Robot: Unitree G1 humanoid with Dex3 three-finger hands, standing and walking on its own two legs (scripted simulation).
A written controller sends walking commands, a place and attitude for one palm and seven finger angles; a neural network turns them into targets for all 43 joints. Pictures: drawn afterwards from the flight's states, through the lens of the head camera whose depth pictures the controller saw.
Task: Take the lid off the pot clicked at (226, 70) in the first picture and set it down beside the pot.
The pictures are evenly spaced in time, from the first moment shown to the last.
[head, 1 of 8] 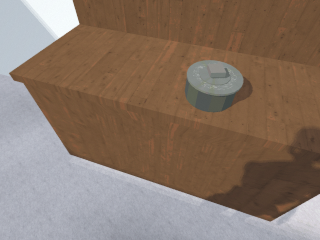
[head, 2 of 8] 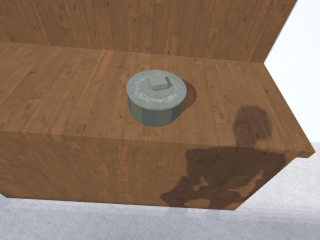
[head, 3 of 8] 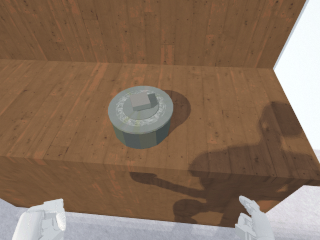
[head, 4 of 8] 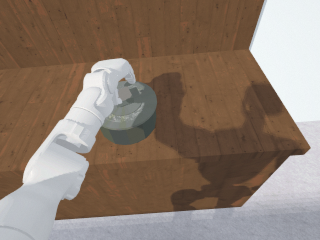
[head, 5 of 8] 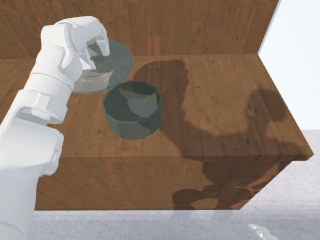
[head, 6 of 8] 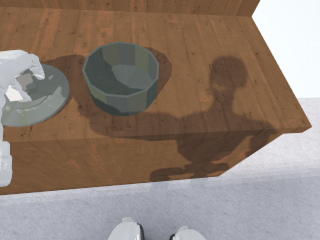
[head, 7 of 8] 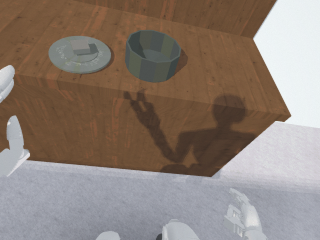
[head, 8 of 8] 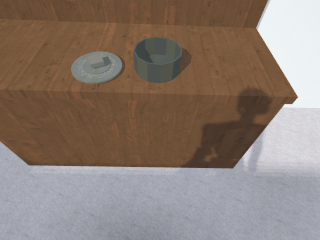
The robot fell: no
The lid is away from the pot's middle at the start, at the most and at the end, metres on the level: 0.00 0.25 0.25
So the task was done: yes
